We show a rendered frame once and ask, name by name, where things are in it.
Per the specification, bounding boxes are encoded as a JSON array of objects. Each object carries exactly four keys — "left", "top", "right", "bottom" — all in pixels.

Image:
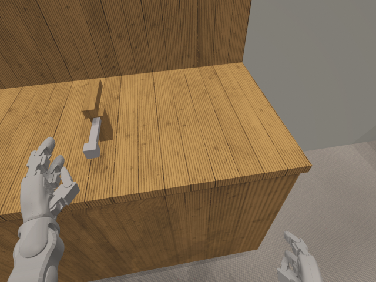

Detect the robot left hand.
[{"left": 20, "top": 137, "right": 80, "bottom": 223}]

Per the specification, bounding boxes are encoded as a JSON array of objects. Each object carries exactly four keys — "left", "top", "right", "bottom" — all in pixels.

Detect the robot left forearm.
[{"left": 7, "top": 217, "right": 65, "bottom": 282}]

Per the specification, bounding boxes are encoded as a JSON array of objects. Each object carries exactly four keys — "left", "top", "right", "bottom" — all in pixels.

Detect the counter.
[{"left": 0, "top": 0, "right": 312, "bottom": 282}]

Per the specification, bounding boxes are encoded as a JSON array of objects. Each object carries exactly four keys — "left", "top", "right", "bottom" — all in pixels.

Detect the tap lever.
[{"left": 83, "top": 117, "right": 101, "bottom": 159}]

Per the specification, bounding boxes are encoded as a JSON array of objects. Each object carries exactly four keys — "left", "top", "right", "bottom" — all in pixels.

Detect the robot right hand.
[{"left": 277, "top": 231, "right": 323, "bottom": 282}]

